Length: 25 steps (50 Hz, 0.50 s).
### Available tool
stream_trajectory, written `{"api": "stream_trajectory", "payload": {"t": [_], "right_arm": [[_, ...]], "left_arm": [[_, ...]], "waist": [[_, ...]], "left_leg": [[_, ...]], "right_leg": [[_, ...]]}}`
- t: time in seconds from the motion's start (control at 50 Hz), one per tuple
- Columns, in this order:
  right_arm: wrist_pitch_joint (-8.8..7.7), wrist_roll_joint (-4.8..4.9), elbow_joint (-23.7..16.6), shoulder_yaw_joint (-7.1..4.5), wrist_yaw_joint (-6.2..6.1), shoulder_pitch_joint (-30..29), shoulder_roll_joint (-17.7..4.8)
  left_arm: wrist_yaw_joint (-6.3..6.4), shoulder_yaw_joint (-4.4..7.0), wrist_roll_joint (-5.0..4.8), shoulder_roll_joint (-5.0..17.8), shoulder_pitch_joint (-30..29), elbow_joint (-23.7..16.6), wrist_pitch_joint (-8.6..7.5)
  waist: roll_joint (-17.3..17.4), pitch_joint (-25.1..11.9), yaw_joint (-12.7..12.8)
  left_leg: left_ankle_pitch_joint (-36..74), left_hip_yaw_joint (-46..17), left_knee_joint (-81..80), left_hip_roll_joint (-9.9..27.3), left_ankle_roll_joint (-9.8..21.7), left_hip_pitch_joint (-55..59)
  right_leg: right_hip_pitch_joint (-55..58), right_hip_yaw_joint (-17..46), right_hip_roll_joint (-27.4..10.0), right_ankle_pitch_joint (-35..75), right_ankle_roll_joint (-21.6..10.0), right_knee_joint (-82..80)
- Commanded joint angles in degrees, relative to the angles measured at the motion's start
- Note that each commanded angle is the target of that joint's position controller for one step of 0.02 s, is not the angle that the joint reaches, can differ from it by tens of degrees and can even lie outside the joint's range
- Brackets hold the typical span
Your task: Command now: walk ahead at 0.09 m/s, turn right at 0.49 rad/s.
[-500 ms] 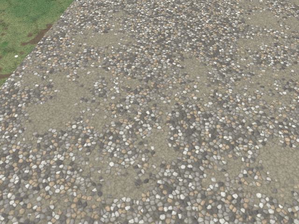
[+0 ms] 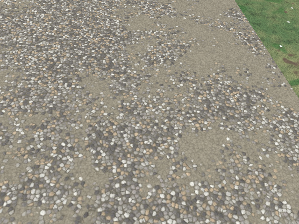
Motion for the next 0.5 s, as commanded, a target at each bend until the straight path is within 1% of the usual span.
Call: {"api": "stream_trajectory", "payload": {"t": [0.02,0.04,0.06,0.08,0.12,0.16,0.2,0.22,0.24,0.26,0.28,0.3,0.32,0.34,0.36,0.38,0.4,0.42,0.46,0.5], "right_arm": [[-1.30,-0.54,-3.9,-1.11,1.23,1.0,-5.7],[-1.38,-0.56,-2.8,-1.58,1.69,4.6,-6.6],[-1.53,-0.49,-2.0,-2.04,2.01,6.5,-7.8],[-1.82,-0.49,-1.3,-2.36,2.25,7.6,-8.5],[-2.69,-0.49,-0.2,-2.87,2.75,9.0,-9.2],[-3.36,-0.28,0.8,-3.36,3.22,9.6,-10.0],[-3.38,0.05,1.5,-3.66,3.76,8.9,-9.9],[-3.17,0.30,1.8,-3.80,3.99,8.6,-9.7],[-2.91,0.95,2.2,-3.86,4.07,7.7,-9.4],[-2.99,1.25,2.1,-3.60,3.96,7.2,-8.0],[-3.44,1.24,0.6,-2.53,4.14,4.2,-4.7],[-4.38,2.14,-3.8,-0.72,4.54,-0.6,1.6],[-4.45,1.82,-4.9,-1.59,4.08,-4.6,-2.6],[-4.30,1.99,-4.0,-2.20,4.53,-4.4,-3.9],[-4.16,1.84,-2.4,-2.37,5.27,-1.6,-4.1],[-3.65,1.16,-1.3,-2.67,5.84,0.4,-4.5],[-3.02,0.38,-0.6,-2.65,6.44,0.8,-4.2],[-2.58,0.10,-0.6,-2.48,6.89,0.6,-3.4],[-2.23,0.16,-2.1,-2.09,7.35,-2.8,-2.3],[-2.10,0.32,-3.8,-1.61,7.74,-6.2,-1.5]], "left_arm": [[-0.91,-0.58,-0.08,2.3,2.9,-2.3,0.54],[-1.43,-1.01,0.07,2.3,-0.1,-3.3,0.53],[-1.97,-1.26,0.17,2.4,-2.7,-4.2,0.43],[-2.33,-1.48,0.20,2.4,-4.5,-4.5,0.17],[-2.52,-2.05,0.21,1.8,-6.7,-4.6,-0.84],[-2.56,-2.68,0.29,1.3,-9.0,-5.1,-1.97],[-2.41,-3.26,-0.15,0.7,-9.0,-5.0,-2.89],[-2.07,-3.52,-0.39,0.2,-7.5,-4.4,-3.39],[-1.50,-3.79,-0.27,-0.7,-3.7,-3.0,-4.01],[-0.69,-3.44,-0.05,0.4,2.1,-0.8,-4.73],[0.40,-2.42,0.40,3.3,12.2,1.9,-5.67],[1.43,-0.88,1.17,10.4,19.8,2.0,-6.16],[2.01,-0.39,1.37,11.0,17.1,2.3,-6.31],[2.01,-1.64,1.28,6.5,13.1,1.5,-6.59],[1.82,-2.44,0.90,3.8,9.8,0.9,-6.97],[1.83,-2.87,0.62,2.6,7.6,0.3,-7.18],[1.98,-3.28,0.35,1.4,7.2,0.3,-7.54],[1.90,-3.45,0.23,1.0,7.6,0.7,-8.02],[1.51,-3.44,0.09,0.9,8.9,1.9,-8.98],[1.30,-3.64,0.19,0.3,9.1,2.9,-9.79]], "waist": [[10.7,-3.9,0.2],[12.2,-3.5,-2.3],[13.7,-2.0,-3.8],[14.1,-0.1,-4.5],[12.5,1.8,-4.9],[12.3,2.0,-4.9],[13.0,2.8,-3.8],[12.3,3.2,-2.5],[10.1,3.3,0.0],[6.8,1.9,2.7],[0.1,-2.4,8.0],[-13.3,-7.2,11.7],[-6.0,0.8,11.0],[-1.9,3.7,8.0],[-2.2,3.1,5.4],[-3.1,2.0,3.5],[-3.7,2.4,2.8],[-3.7,2.9,2.5],[-2.7,5.9,2.1],[-2.5,8.3,1.3]], "left_leg": [[12.9,-9.0,-4.6,11.8,9.3,6.8],[-3.8,-11.7,-7.4,12.1,9.5,9.9],[-16.3,-14.6,-10.1,12.8,9.6,11.2],[-21.7,-16.3,-12.0,13.7,9.6,11.4],[-21.9,-15.8,-13.5,14.5,9.1,10.9],[-20.4,-13.9,-13.8,14.6,8.9,8.4],[-18.8,-11.2,-13.4,13.9,9.1,2.5],[-17.5,-9.8,-12.3,13.4,9.2,-0.9],[-17.3,-7.8,-9.3,12.4,8.9,-6.0],[-15.9,-5.6,-4.1,11.1,8.0,-14.1],[-14.9,-2.2,8.6,7.0,6.2,-25.8],[-20.1,4.0,29.5,0.5,3.7,-38.9],[-15.5,-1.9,37.7,1.3,4.6,-47.1],[-9.9,-5.4,41.3,3.3,4.8,-47.7],[-6.6,-5.3,42.1,4.0,4.0,-45.1],[-5.1,-4.4,43.0,4.7,3.1,-42.6],[-3.2,-3.3,44.4,5.2,2.2,-41.3],[-1.4,-2.5,45.9,5.1,1.7,-40.9],[2.4,-1.5,45.2,5.2,1.4,-41.8],[6.2,-0.2,41.4,5.5,1.8,-41.6]], "right_leg": [[-3.4,-2.8,-3.0,-0.7,0.2,4.5],[-5.6,-2.4,-3.7,-0.4,-0.1,0.9],[-7.1,-1.7,-3.8,-0.3,-0.4,-2.4],[-7.5,-1.2,-3.8,-0.1,-0.7,-5.7],[-4.6,-2.4,-4.4,0.2,-1.5,-13.0],[1.0,-5.8,-5.4,-1.6,-2.5,-20.1],[10.2,-8.7,-5.2,-3.4,-4.2,-28.2],[15.7,-10.2,-4.9,0.0,-5.3,-33.2],[23.9,-11.6,-4.7,6.6,-6.4,-39.4],[35.5,-10.6,-5.1,8.1,-7.4,-40.1],[50.6,-0.9,-12.8,1.2,-8.8,-42.2],[58.7,22.7,-29.8,-19.5,-12.1,-48.8],[49.9,27.5,-33.1,-20.6,-15.4,-50.0],[47.1,20.7,-29.4,-16.7,-13.6,-48.7],[43.8,14.3,-26.4,-10.6,-11.3,-49.3],[41.3,9.4,-24.5,-6.7,-9.9,-50.5],[38.5,5.4,-23.1,-2.6,-9.3,-51.8],[36.5,2.1,-22.0,1.6,-9.2,-52.9],[32.7,-3.3,-21.2,8.4,-9.3,-55.7],[30.4,-8.7,-20.4,16.0,-9.0,-57.2]]}}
